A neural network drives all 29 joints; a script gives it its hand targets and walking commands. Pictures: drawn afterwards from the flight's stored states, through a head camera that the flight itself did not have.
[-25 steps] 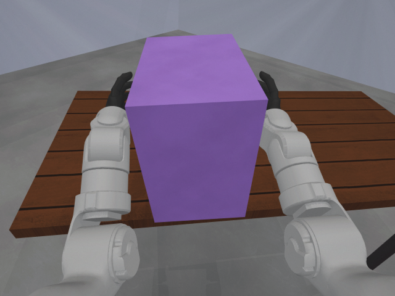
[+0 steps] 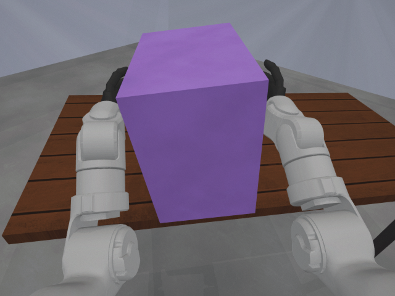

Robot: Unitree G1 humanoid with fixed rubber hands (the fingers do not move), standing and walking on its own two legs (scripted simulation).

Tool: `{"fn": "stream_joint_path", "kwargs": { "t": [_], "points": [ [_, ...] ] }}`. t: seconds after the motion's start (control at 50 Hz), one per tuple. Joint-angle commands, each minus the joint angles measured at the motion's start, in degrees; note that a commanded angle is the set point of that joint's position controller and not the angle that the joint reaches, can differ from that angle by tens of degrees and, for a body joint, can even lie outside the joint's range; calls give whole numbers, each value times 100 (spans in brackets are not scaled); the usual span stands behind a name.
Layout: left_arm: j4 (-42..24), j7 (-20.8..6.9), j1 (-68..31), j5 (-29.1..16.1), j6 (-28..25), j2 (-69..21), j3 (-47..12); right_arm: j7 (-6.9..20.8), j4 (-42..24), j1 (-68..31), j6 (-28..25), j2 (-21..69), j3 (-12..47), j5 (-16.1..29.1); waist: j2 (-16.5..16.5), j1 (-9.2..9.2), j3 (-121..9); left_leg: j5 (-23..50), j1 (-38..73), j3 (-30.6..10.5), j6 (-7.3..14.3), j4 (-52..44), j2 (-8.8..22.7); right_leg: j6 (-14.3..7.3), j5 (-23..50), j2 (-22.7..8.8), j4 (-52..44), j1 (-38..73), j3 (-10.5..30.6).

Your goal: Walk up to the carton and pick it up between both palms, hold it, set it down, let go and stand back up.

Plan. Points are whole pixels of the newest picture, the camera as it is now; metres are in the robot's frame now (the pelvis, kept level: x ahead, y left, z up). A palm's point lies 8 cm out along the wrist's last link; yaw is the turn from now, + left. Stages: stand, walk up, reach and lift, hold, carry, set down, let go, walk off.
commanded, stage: reach and lift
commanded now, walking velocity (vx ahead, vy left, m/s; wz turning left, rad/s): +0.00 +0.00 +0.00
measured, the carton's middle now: (196, 119) +0.44 -0.03 +0.20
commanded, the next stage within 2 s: hold in 0.60 s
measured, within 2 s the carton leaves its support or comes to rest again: neither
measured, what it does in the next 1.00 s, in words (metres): stands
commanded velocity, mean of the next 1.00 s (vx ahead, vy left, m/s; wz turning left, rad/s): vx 0.00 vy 0.00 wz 0.00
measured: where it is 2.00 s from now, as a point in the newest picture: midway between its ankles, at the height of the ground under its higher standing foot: outside the picture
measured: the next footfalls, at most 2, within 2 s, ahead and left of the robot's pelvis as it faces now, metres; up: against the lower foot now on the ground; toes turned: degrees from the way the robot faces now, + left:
none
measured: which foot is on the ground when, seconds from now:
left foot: down 0.00-1.00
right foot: down 0.00-1.00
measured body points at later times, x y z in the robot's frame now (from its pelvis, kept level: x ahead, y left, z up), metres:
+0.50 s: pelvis +0.01 -0.01 +0.00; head -0.04 +0.03 +0.45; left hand +0.43 +0.12 +0.28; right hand +0.41 -0.17 +0.32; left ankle +0.04 +0.11 -0.75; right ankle +0.00 -0.11 -0.75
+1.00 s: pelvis +0.01 -0.01 +0.00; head -0.06 +0.02 +0.44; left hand +0.42 +0.12 +0.31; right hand +0.40 -0.16 +0.37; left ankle +0.04 +0.11 -0.75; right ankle +0.00 -0.11 -0.75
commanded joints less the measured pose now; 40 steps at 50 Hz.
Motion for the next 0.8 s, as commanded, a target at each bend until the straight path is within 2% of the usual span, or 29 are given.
{"fn": "stream_joint_path", "kwargs": {
  "t": [0.0, 0.12, 0.16, 0.26, 0.3, 0.34, 0.42, 0.56, 0.64, 0.78],
  "points": [
    [-1053, -663, -3991, -1015, -251, -2814, -2246, 78, -1358, -3802, 3, 2101, 1503, 717, 678, -128, -2511, 1213, 1431, 204, -302, 148, -250, 180, 1346, 341, 138, 263, -114],
    [-837, -642, -4124, -979, -52, -2720, -2097, -25, -1180, -3955, 247, 2000, 1533, 962, 711, -40, -2117, 773, 1144, 188, -269, 89, -230, 217, 961, 302, 156, 185, -57],
    [-602, -641, -4167, -937, -7, -2575, -1889, -34, -1019, -4074, 302, 1901, 1439, 1001, 602, 32, -1967, 533, 1011, 212, -238, 17, -235, 256, 790, 285, 153, 197, -66],
    [105, -654, -4342, -782, -19, -2282, -1332, -25, -278, -4233, 375, 1669, 1179, 1043, 455, 182, -1531, -35, 590, 285, -186, -157, -227, 298, 333, 240, 158, 269, -59],
    [327, -659, -4435, -764, -56, -2235, -1212, -13, -28, -4327, 363, 1654, 1076, 1006, 433, 188, -1507, -192, 510, 311, -181, -195, -227, 302, 219, 231, 180, 265, -48],
    [484, -659, -4565, -777, -109, -2223, -1143, 7, 105, -4449, 344, 1654, 979, 969, 440, 177, -1667, -138, 528, 305, -180, -187, -227, 311, 246, 229, 182, 250, -50],
    [431, -648, -4846, -938, -223, -2327, -1252, -1, 182, -4666, 317, 1765, 995, 1001, 491, 101, -2121, 423, 792, 291, -215, -47, -242, 306, 720, 264, 214, 307, -25],
    [-263, -657, -4966, -1270, -82, -2533, -1720, -142, -175, -4796, 497, 1965, 1425, 1422, 719, 65, -2819, 1692, 1319, 179, -300, 261, -301, 312, 1953, 305, 335, 466, 85],
    [-491, -645, -4997, -1304, 89, -2525, -1793, -198, -167, -4851, 652, 1944, 1571, 1630, 744, 141, -2636, 1817, 1376, 131, -343, 285, -313, 297, 1970, 308, 319, 407, 123],
    [-200, -555, -5133, -1205, 264, -2372, -1472, -82, 396, -5058, 789, 1690, 1400, 1736, 626, 273, -2185, 1345, 1256, 114, -350, 161, -258, 301, 1376, 284, 249, 229, 131]
  ]
}}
